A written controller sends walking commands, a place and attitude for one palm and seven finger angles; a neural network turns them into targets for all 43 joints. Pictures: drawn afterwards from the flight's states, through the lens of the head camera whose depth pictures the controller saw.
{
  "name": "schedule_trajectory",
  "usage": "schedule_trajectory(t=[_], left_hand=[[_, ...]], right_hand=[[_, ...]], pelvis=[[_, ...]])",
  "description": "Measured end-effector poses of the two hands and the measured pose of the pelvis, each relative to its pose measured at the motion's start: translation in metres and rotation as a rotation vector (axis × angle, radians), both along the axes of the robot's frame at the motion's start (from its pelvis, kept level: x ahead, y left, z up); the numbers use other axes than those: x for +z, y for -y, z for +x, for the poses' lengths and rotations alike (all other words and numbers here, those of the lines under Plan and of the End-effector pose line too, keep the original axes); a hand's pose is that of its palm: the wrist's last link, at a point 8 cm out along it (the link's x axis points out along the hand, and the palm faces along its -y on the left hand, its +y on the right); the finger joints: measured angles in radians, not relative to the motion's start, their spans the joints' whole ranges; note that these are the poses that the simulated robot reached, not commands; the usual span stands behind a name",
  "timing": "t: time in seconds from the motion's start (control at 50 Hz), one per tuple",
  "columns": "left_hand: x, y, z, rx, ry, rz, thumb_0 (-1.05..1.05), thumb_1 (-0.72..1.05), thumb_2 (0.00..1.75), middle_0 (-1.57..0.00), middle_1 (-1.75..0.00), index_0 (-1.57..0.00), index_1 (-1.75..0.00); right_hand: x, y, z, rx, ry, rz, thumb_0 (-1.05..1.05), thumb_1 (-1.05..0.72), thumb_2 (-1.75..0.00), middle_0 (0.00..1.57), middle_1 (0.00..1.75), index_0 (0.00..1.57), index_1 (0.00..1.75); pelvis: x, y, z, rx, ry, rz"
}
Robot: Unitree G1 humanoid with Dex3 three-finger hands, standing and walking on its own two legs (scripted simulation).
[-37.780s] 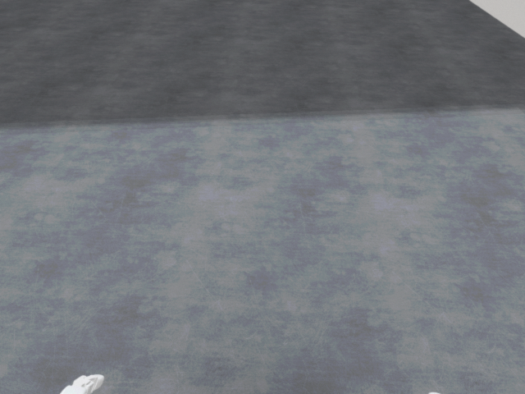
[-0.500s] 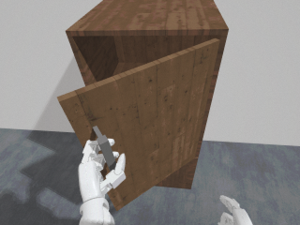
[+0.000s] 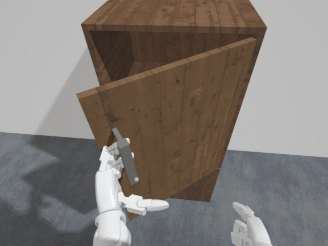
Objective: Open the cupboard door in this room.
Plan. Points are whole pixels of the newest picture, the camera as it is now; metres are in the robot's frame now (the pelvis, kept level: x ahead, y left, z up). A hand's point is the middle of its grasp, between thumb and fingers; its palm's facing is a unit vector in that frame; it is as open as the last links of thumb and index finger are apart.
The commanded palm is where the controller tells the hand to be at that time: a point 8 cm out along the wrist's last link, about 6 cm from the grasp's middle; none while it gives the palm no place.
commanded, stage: open thumb and fingers to let go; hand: left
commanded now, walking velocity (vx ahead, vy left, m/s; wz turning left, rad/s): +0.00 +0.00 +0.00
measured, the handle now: (125, 157) +0.29 +0.11 +0.10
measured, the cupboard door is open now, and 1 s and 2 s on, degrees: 37 41 41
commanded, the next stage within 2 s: slide the hand sideways off the handle in 0.08 s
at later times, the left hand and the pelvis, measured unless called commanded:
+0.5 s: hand (136, 201) +0.19 +0.07 +0.10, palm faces -0.16 -0.99 +0.04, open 16.3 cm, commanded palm +0.18 +0.12 +0.10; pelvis -0.01 +0.03 -0.01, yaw -1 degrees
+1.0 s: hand (114, 216) +0.17 +0.11 +0.09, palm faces -0.09 -1.00 -0.03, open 16.3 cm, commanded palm +0.14 +0.17 +0.10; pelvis +0.00 +0.01 -0.02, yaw -1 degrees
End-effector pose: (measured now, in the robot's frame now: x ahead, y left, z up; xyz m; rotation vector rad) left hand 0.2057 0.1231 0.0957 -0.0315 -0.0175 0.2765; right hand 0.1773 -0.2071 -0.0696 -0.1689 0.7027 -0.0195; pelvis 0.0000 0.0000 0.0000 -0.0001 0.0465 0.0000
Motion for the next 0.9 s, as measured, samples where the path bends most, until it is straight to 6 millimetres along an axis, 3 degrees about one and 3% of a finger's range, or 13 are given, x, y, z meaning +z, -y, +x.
schedule_trajectory(t=[0.12, 0.22, 0.4, 0.6, 0.9], left_hand=[[0.001, -0.001, 0.008, -0.027, -0.008, 0.015, -0.01, -0.49, 0.3, -0.24, -0.6, -0.24, -0.6], [0.002, -0.004, 0.007, -0.051, -0.013, 0.025, -0.01, -0.5, 0.3, -0.27, -0.55, -0.28, -0.51], [0.0, -0.007, -0.019, -0.445, 0.018, 0.023, -0.01, -0.5, 0.3, -0.15, -0.37, -0.14, -0.36], [0.0, -0.003, -0.024, -0.423, 0.043, 0.016, -0.01, -0.5, 0.3, -0.15, -0.31, -0.15, -0.31], [0.0, -0.033, -0.05, -0.37, 0.005, 0.045, -0.01, -0.5, 0.3, -0.18, -0.31, -0.16, -0.31]], right_hand=[[0.001, -0.01, -0.001, -0.001, -0.008, 0.009, 0.02, -0.91, -0.9, 0.2, 0.3, 0.2, 0.3], [0.001, -0.016, -0.001, 0.002, -0.013, 0.02, 0.02, -0.91, -0.9, 0.2, 0.3, 0.2, 0.3], [0.0, -0.015, -0.014, -0.026, 0.032, 0.016, 0.02, -0.91, -0.9, 0.2, 0.3, 0.2, 0.3], [-0.001, -0.02, -0.026, -0.031, 0.047, 0.031, 0.02, -0.91, -0.9, 0.2, 0.3, 0.2, 0.3], [0.0, 0.0, -0.019, -0.044, 0.093, 0.008, 0.02, -0.91, -0.9, 0.2, 0.3, 0.2, 0.3]], pelvis=[[-0.001, -0.008, 0.0, -0.005, 0.0, -0.008], [-0.001, -0.013, 0.0, -0.006, 0.002, -0.012], [-0.005, -0.024, -0.005, -0.006, -0.015, -0.012], [-0.01, -0.025, -0.009, -0.027, -0.033, -0.007], [-0.016, -0.014, -0.005, -0.023, -0.056, -0.009]])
